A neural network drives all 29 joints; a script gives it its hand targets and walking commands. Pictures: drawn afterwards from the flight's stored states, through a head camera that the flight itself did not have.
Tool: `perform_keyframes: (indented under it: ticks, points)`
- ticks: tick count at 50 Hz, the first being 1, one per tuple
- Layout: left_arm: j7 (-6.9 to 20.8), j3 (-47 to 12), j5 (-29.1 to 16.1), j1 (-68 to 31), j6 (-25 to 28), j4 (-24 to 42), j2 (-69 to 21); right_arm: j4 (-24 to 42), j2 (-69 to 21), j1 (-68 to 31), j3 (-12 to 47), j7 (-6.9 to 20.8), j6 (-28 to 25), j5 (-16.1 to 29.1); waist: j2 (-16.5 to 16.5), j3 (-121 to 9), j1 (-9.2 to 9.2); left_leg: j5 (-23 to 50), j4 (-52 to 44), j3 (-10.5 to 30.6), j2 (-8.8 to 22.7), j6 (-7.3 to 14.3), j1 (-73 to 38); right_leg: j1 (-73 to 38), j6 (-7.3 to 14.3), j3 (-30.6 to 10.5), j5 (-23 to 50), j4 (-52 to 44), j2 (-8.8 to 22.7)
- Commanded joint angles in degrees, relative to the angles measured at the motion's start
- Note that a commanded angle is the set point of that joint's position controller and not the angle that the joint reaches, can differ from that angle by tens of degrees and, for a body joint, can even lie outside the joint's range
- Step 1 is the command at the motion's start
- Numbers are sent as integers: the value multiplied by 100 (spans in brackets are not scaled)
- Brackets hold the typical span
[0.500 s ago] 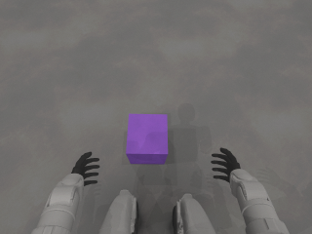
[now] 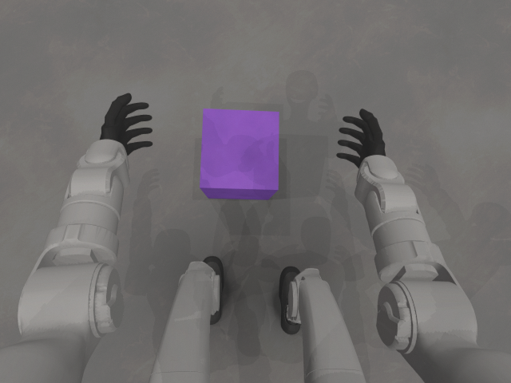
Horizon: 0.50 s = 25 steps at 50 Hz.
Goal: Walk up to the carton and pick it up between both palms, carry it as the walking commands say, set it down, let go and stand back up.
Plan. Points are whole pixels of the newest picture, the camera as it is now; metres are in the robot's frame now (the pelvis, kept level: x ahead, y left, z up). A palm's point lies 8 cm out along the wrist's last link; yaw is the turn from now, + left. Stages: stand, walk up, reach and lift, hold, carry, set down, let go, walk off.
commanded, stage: reach and lift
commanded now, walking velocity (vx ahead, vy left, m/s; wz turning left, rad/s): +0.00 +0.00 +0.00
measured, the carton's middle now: (239, 159) +0.52 +0.04 -0.54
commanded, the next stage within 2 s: none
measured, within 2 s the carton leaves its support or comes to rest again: neither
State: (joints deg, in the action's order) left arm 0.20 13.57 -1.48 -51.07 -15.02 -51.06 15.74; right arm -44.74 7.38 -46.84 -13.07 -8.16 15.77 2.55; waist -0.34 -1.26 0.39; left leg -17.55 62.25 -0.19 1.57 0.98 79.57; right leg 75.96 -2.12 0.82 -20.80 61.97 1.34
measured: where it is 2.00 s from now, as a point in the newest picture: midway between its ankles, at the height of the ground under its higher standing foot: (251, 306)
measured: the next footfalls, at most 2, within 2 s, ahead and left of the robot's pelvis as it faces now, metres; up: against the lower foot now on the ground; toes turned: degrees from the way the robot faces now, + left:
none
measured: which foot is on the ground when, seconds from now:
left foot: down 0.00-1.00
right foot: down 0.00-1.00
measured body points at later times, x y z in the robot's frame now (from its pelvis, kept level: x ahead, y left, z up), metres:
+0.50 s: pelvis +0.00 +0.00 -0.02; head +0.32 +0.01 +0.30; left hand +0.52 +0.23 -0.14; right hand +0.51 -0.17 -0.15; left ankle +0.09 +0.11 -0.63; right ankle +0.06 -0.14 -0.63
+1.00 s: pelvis -0.02 +0.00 -0.16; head +0.33 +0.02 +0.11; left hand +0.52 +0.23 -0.32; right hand +0.51 -0.16 -0.32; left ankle +0.08 +0.11 -0.63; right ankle +0.06 -0.15 -0.63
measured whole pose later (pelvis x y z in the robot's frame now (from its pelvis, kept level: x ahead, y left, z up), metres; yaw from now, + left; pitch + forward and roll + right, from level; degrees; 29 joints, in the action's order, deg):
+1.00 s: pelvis -0.02 +0.00 -0.16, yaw -3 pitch +48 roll -5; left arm -1.3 12.8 -4.9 -72.7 -7.9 -54.1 22.0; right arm -47.3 13.0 -68.6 -12.6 -9.6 8.0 6.3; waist 0.1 3.8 1.8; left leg -26.4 97.4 1.2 1.8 1.2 119.4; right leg 115.1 -3.6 -0.8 -30.5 97.2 -0.7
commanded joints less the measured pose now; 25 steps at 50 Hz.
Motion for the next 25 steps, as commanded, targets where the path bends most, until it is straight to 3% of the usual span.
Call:
perform_keyframes:
  ticks: [1,2,3,5,6,7,8,10,11,12,15,16,17,18,19,20,21,23,25]
  points:
    - [-29,104,55,-1909,573,793,786,750,980,-1713,-244,64,-693,118,704,-5570,-31,3463,0,393,-308,-335,-4666,-281,11,215,1439,-429,-628]
    - [-27,103,42,-1917,613,637,712,558,906,-1666,-162,102,-732,119,700,-5589,56,3496,17,386,-325,-315,-4788,-241,-4,195,1413,-495,-616]
    - [-27,100,57,-2090,678,698,618,467,937,-1700,-228,144,-803,81,720,-5466,-23,3662,-11,426,-298,-346,-4753,69,-6,219,1468,-518,-645]
    - [1,156,25,-2395,777,615,716,373,841,-2074,-195,204,-912,220,659,-5612,76,3938,-2,496,-311,-312,-4836,292,-45,183,1617,-528,-636]
    - [15,185,67,-2409,826,593,670,263,812,-2053,-176,226,-951,236,782,-5774,157,4016,61,420,-298,-304,-4878,249,-18,123,1737,-531,-664]
    - [26,300,107,-2605,882,767,854,531,941,-2344,-241,243,-1006,246,630,-6065,161,4204,115,431,-291,-284,-4869,237,-58,116,1914,-497,-676]
    - [37,271,87,-2601,894,667,820,379,880,-2302,-194,225,-1016,209,537,-6314,162,4361,112,454,-304,-258,-4991,68,-71,110,2065,-484,-680]
    - [48,346,54,-2931,921,533,858,344,1027,-2689,-291,243,-1076,97,491,-6240,129,4209,73,453,-315,-291,-4684,140,-88,83,2093,-460,-680]
    - [59,481,138,-3055,955,574,938,326,1074,-2884,-318,219,-1080,98,502,-6160,237,3864,30,365,-360,-280,-4321,-11,-82,-12,2078,-463,-645]
    - [73,461,182,-3060,983,511,879,225,1020,-2826,-319,206,-1078,26,382,-6237,180,3799,-3,353,-348,-270,-4236,-165,-81,-11,2163,-462,-663]
    - [157,647,286,-2763,1020,274,956,388,886,-2774,-437,176,-1059,-160,72,-6494,257,3625,-127,218,-442,-224,-3632,-976,-152,-20,2638,-417,-634]
    - [204,700,323,-2657,1024,346,988,324,793,-2525,-445,181,-1042,-316,-109,-6557,185,3608,-90,205,-424,-245,-3357,-1197,-148,2,2827,-334,-626]
    - [234,806,396,-2690,1028,407,1091,532,842,-2570,-532,180,-1028,-394,-58,-6627,230,3587,-117,187,-468,-239,-3326,-1278,-167,-21,2820,-343,-612]
    - [273,860,412,-2696,1044,476,1093,669,725,-2662,-458,202,-1015,-398,-244,-6731,253,3546,-91,201,-457,-210,-3155,-1358,-163,-65,2897,-343,-585]
    - [310,815,410,-2562,1009,345,963,618,674,-2468,-500,203,-996,-472,-168,-6656,159,3430,-135,152,-471,-212,-3117,-1451,-178,-5,2831,-391,-577]
    - [341,904,509,-2620,1024,385,1082,682,607,-2617,-494,216,-965,-444,-86,-6452,334,3254,-76,139,-483,-181,-2923,-1289,-169,-58,2600,-339,-587]
    - [378,934,511,-2689,1036,414,1025,726,670,-2669,-577,250,-961,-480,-8,-6004,218,3041,-52,97,-462,-213,-2503,-1099,-138,-82,2501,-309,-553]
    - [433,979,512,-3107,1051,431,1028,750,529,-2946,-618,239,-945,-496,-113,-5617,237,2298,84,-6,-490,-115,-2129,-722,-165,-38,1771,-186,-578]
    - [435,859,488,-3236,1071,329,950,711,460,-3082,-727,200,-959,-598,-194,-5328,140,1808,192,-11,-476,-98,-1647,-465,-154,64,1419,28,-598]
